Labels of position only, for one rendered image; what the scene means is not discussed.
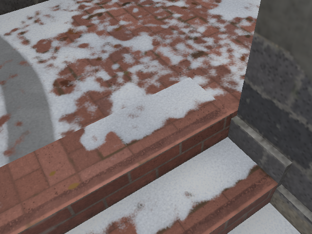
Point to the stairs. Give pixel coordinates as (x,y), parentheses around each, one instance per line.
(205,184)

